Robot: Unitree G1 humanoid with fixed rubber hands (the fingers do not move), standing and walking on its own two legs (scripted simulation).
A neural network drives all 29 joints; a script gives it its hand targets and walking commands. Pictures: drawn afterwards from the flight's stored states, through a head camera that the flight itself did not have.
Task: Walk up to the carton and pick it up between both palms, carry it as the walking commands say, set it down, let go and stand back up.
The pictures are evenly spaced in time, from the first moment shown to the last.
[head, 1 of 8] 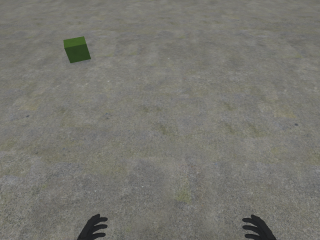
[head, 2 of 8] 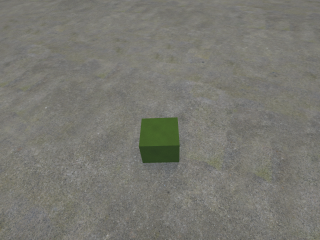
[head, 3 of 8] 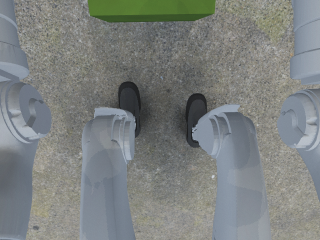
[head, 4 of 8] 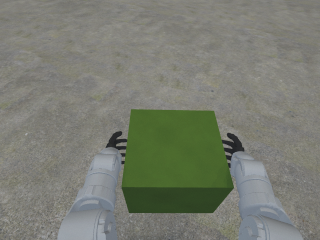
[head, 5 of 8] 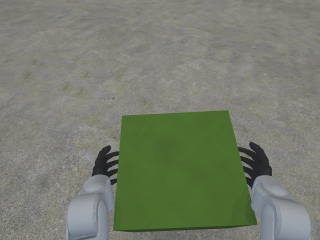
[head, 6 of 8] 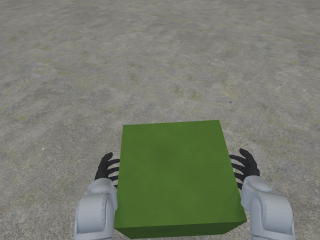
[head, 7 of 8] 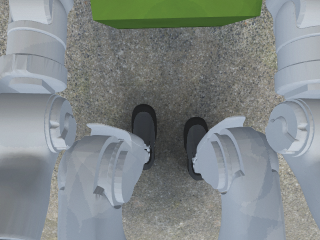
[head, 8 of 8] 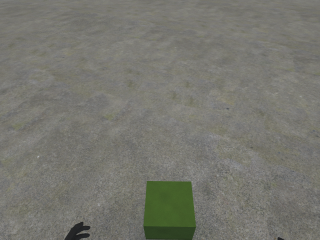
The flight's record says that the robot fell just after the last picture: no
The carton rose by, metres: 0.70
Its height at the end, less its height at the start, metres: +0.00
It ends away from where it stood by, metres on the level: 5.48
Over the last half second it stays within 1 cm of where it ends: yes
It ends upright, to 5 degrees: yes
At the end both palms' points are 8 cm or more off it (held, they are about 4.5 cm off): yes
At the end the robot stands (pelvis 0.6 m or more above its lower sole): yes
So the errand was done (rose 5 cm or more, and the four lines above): yes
